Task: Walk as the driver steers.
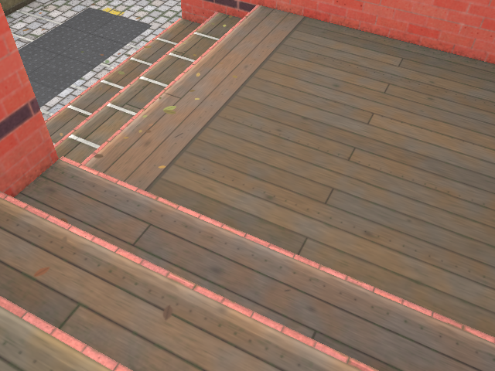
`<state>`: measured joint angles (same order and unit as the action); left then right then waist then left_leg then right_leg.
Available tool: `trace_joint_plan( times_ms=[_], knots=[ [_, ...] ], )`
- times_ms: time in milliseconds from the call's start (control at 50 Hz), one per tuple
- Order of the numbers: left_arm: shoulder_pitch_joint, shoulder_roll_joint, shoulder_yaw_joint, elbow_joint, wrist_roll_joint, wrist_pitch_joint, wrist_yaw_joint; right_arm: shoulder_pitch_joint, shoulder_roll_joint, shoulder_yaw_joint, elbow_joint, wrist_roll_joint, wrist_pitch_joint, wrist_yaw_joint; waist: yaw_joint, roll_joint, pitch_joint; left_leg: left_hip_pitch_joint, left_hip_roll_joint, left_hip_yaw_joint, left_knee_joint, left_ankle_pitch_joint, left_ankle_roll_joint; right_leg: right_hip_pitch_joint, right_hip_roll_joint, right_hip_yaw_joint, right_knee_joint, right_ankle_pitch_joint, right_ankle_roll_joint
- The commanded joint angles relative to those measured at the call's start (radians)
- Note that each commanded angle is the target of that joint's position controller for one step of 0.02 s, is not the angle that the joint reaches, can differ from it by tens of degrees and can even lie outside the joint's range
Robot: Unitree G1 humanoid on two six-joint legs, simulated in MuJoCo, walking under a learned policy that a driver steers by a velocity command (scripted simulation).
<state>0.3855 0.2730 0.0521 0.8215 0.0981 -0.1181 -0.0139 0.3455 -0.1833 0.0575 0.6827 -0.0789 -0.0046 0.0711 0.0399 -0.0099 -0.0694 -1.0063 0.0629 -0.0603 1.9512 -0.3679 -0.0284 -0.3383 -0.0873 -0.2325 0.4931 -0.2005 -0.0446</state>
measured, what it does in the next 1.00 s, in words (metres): goes down: left foot 0.12 m higher, then right foot 0.12 m lower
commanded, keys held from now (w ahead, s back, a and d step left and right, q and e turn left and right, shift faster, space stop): w+q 0.08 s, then w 0.50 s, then w+e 0.42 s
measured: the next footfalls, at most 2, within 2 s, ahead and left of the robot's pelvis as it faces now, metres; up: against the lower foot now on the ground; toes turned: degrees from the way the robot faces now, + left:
left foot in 0.20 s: +0.11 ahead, +0.21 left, +0.12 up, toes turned +15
right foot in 0.58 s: +0.27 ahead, +0.07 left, +0.00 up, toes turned +7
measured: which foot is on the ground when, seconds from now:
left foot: up 0.00-0.18, down 0.20-0.50, up 0.52-0.80, down 0.82-1.00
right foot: down 0.00-0.32, up 0.34-0.56, down 0.58-0.82, up 0.84-1.00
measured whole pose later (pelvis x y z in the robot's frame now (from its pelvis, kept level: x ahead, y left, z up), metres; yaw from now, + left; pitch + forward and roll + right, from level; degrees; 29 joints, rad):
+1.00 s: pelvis +0.42 +0.27 -0.05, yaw -1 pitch +2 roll +0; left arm 0.17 0.26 0.04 0.84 0.10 -0.11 -0.05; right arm 0.44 -0.17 0.05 0.91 -0.08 -0.09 0.03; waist -0.05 -0.02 -0.06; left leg -0.52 0.05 0.10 0.98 -0.49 0.03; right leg -0.77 0.00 0.05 1.46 -0.19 -0.09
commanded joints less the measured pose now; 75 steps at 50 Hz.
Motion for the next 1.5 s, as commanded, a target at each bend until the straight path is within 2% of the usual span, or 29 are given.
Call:
trace_joint_plan(
  times_ms=[20, 200, 320, 360, 400, 440, 520, 560, 580, 600, 620, 640, 680, 760, 820, 840, 860, 880, 900, 940, 1020, 1100, 1260, 1340, 1360, 1380, 1400, 1440, 1500],
  knots=[
    [0.078, 0.060, -0.002, 0.011, 0.007, -0.025, -0.002, -0.025, -0.023, -0.001, -0.073, -0.005, -0.008, 0.005, -0.004, -0.085, 0.084, -0.297, 0.067, -0.014, 0.002, 0.034, 0.045, 0.162, -0.331, 0.375, -0.268, -0.427, -0.164],
    [-0.050, 0.153, 0.040, -0.001, -0.005, -0.045, -0.019, -0.134, -0.064, -0.037, -0.064, 0.014, -0.029, -0.018, 0.005, -0.117, 0.128, 0.347, 0.043, 0.137, -0.737, 0.092, 0.074, -0.091, -0.366, 0.164, -0.312, -0.526, -0.075],
    [-0.097, 0.116, 0.047, 0.017, -0.040, 0.000, -0.028, -0.100, -0.162, -0.110, 0.006, 0.070, -0.119, -0.007, -0.035, -0.034, 0.114, 0.576, -0.071, 0.107, -1.067, 0.013, 0.060, -0.015, -0.147, 0.035, -0.103, -0.238, -0.063],
    [-0.258, 0.120, 0.057, -0.055, -0.037, 0.019, -0.033, 0.168, -0.250, -0.143, 0.081, 0.018, -0.135, -0.027, -0.201, 0.168, 0.089, 0.726, 0.068, -0.288, -1.370, -0.304, 0.131, -0.231, 0.017, 0.090, 0.362, -0.242, -0.057],
    [-0.412, 0.022, 0.019, -0.109, -0.061, -0.010, -0.032, 0.420, -0.152, -0.111, 0.149, -0.042, -0.146, -0.037, -0.347, 0.317, 0.151, 0.887, 0.152, -0.502, -1.511, -0.228, 0.074, -0.575, 0.140, 0.456, 0.574, -0.174, -0.145],
    [-0.407, 0.048, 0.021, -0.056, -0.065, -0.046, -0.011, 0.240, -0.033, -0.061, 0.103, 0.015, -0.136, -0.014, -0.198, 0.206, 0.209, 0.652, 0.160, -0.513, -1.448, -0.184, 0.103, -0.464, 0.066, 0.461, 0.598, -0.018, -0.151],
    [-0.220, 0.069, 0.008, 0.099, 0.038, -0.059, 0.044, 0.066, 0.046, -0.046, 0.042, 0.112, -0.138, -0.046, -0.048, 0.007, 0.196, 0.387, -0.072, -0.143, -1.425, 0.093, -0.072, 0.068, 0.080, 0.220, 0.086, 0.081, -0.005],
    [0.218, -0.006, -0.013, 0.236, -0.014, -0.074, 0.036, -0.251, -0.191, -0.104, -0.006, 0.052, -0.132, -0.038, 0.267, -0.307, 0.098, -0.347, -0.189, 0.092, -0.968, -0.004, -0.160, 1.133, 0.038, 0.265, -0.140, 0.362, -0.004],
    [0.320, 0.019, -0.003, 0.201, -0.026, -0.076, 0.014, -0.239, -0.184, -0.113, 0.023, 0.025, -0.141, -0.009, 0.313, -0.185, 0.002, -0.457, -0.113, -0.061, -0.735, -0.082, -0.094, 1.181, -0.139, 0.446, 0.081, 0.301, -0.081],
    [0.124, 0.078, -0.005, 0.104, -0.129, 0.027, 0.018, -0.062, -0.139, -0.112, -0.015, 0.100, -0.101, -0.085, 0.151, -0.094, -0.134, -0.197, -0.052, 0.032, -0.634, -0.196, -0.036, 0.922, -0.301, 0.526, 0.058, 0.466, -0.136],
    [0.043, 0.125, 0.006, 0.057, -0.127, 0.072, 0.035, -0.013, -0.143, -0.104, -0.056, 0.112, -0.082, -0.097, 0.072, -0.103, -0.075, -0.164, -0.025, -0.043, -0.642, -0.198, -0.009, 0.761, -0.338, 0.578, -0.009, 0.421, -0.242],
    [-0.155, 0.113, -0.004, 0.002, -0.037, 0.016, -0.011, 0.078, 0.026, -0.043, 0.032, 0.001, -0.095, -0.035, 0.026, -0.222, 0.192, -0.204, 0.128, -0.220, -0.757, 0.010, 0.012, 0.384, -0.473, 0.840, -0.162, 0.119, -0.345],
    [-0.237, 0.080, -0.003, -0.019, -0.044, -0.005, -0.028, 0.051, 0.002, -0.049, 0.073, -0.059, -0.094, -0.034, -0.028, 0.060, 0.129, 0.054, 0.066, -0.053, -0.920, 0.226, 0.030, 0.104, -0.204, 0.605, -0.171, -0.219, -0.307],
    [-0.313, 0.149, 0.008, -0.041, -0.001, -0.013, -0.060, 0.084, -0.081, -0.049, 0.082, -0.011, -0.089, 0.008, -0.115, -0.016, 0.156, 0.852, -0.023, 0.139, -0.883, 0.438, 0.028, -0.578, 0.030, 0.366, -0.072, -0.338, -0.216],
    [-0.510, 0.155, 0.022, -0.144, -0.014, -0.044, -0.093, 0.472, -0.236, -0.116, 0.147, 0.002, -0.120, -0.013, -0.382, 0.139, 0.019, 1.202, -0.065, 0.124, -1.067, 0.236, 0.048, -0.543, 0.134, 0.336, 0.481, 0.067, -0.156],
    [-0.218, -0.066, -0.014, -0.086, -0.015, -0.052, -0.096, 0.548, -0.307, -0.111, 0.177, -0.015, -0.116, -0.008, -0.246, 0.375, -0.192, 1.299, 0.212, -0.283, -1.190, 0.581, 0.343, -0.519, 0.288, 0.313, 0.955, -0.426, -0.073],
    [-0.090, -0.069, -0.011, -0.072, -0.049, -0.049, -0.086, 0.568, -0.272, -0.083, 0.170, -0.025, -0.128, 0.029, -0.194, 0.357, -0.162, 1.197, 0.334, -0.753, -1.457, 0.471, 0.486, -0.679, 0.303, 0.457, 1.110, -0.421, -0.078],
    [-0.155, -0.013, -0.001, -0.068, -0.054, -0.044, -0.056, 0.446, -0.252, -0.090, 0.181, 0.006, -0.137, 0.036, -0.178, 0.267, 0.069, 0.994, 0.364, -0.791, -1.517, 0.056, 0.455, -0.817, 0.223, 0.450, 1.165, -0.286, -0.076],
    [-0.196, 0.014, -0.003, -0.054, -0.049, -0.032, -0.027, 0.275, -0.180, -0.070, 0.154, 0.040, -0.129, 0.026, -0.139, 0.154, 0.057, 0.817, 0.333, -0.657, -1.475, -0.203, 0.397, -0.784, 0.128, 0.380, 1.189, -0.171, -0.073],
    [-0.152, -0.044, -0.031, -0.022, 0.002, -0.006, -0.008, 0.075, -0.019, -0.010, 0.149, 0.013, -0.100, -0.018, -0.043, 0.005, 0.025, 0.562, 0.297, -0.493, -1.412, -0.251, 0.327, -0.599, 0.023, 0.389, 1.052, -0.002, -0.054],
    [-0.208, -0.021, -0.040, -0.016, 0.024, 0.013, -0.080, 0.038, 0.034, 0.020, 0.212, -0.032, -0.127, -0.104, -0.069, 0.081, 0.077, 0.559, 0.208, -0.165, -1.378, -0.083, 0.235, -0.556, -0.049, 0.365, 0.680, 0.378, -0.029],
    [-0.395, 0.012, -0.028, -0.054, -0.018, 0.021, -0.084, 0.249, -0.037, 0.013, 0.329, -0.039, -0.133, -0.099, -0.157, 0.103, 0.125, 0.540, 0.198, -0.004, -1.343, -0.150, 0.230, -0.345, 0.003, 0.201, 0.257, 0.569, -0.024],
    [-0.483, -0.009, -0.034, -0.080, 0.020, 0.068, -0.062, 0.249, -0.071, -0.024, 0.402, -0.013, -0.116, -0.086, -0.165, 0.057, 0.249, 0.754, 0.263, 0.028, -1.257, 0.061, 0.173, -0.203, 0.015, 0.176, 0.023, 0.356, -0.060],
    [0.085, 0.124, 0.046, 0.141, -0.007, 0.031, -0.043, 0.209, -0.140, -0.052, 0.436, -0.080, -0.070, -0.025, 0.075, -0.088, 0.062, 0.582, 0.127, 0.210, -0.619, 0.404, 0.078, 0.560, 0.078, 0.076, -0.179, 0.619, -0.126],
    [0.343, 0.180, 0.054, 0.223, 0.007, 0.046, -0.046, 0.338, 0.011, -0.028, 0.454, -0.061, -0.066, 0.030, 0.069, -0.238, -0.232, 0.261, -0.018, 0.233, -0.137, -0.308, -0.008, 1.089, -0.111, 0.346, 0.155, 1.083, -0.348],
    [0.451, 0.208, 0.073, 0.256, -0.008, 0.044, -0.039, 0.161, -0.016, -0.027, 0.335, -0.007, -0.081, 0.046, 0.162, -0.148, -0.284, 0.053, -0.057, 0.109, 0.014, -0.389, -0.015, 1.224, -0.185, 0.519, 0.142, 1.099, -0.388],
    [0.417, 0.171, 0.071, 0.238, -0.030, 0.022, -0.026, -0.160, -0.069, -0.040, 0.181, 0.026, -0.122, 0.039, 0.251, -0.106, -0.068, -0.250, -0.032, 0.044, -0.071, -0.369, -0.027, 1.121, -0.212, 0.621, 0.033, 0.596, -0.368],
    [0.047, -0.017, -0.005, 0.147, -0.034, 0.003, -0.042, -0.162, -0.123, -0.062, 0.145, 0.001, -0.143, -0.025, 0.045, 0.121, 0.071, -0.127, 0.086, -0.099, -0.551, 0.029, 0.045, 0.616, -0.221, 0.621, -0.093, 0.081, -0.276],
    [-0.212, -0.030, -0.049, 0.046, -0.049, -0.003, -0.063, -0.104, -0.058, -0.050, 0.174, -0.041, -0.087, -0.066, -0.113, -0.021, 0.182, 0.350, 0.105, -0.044, -0.905, 0.167, 0.072, -0.154, -0.141, 0.573, -0.226, -0.022, -0.349]
  ],
)
Keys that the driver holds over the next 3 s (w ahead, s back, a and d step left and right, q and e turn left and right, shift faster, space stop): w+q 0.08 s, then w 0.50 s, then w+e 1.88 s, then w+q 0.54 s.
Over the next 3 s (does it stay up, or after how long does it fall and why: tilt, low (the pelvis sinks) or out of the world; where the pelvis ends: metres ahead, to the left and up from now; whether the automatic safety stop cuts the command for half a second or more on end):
stays up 1.41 -0.21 -0.45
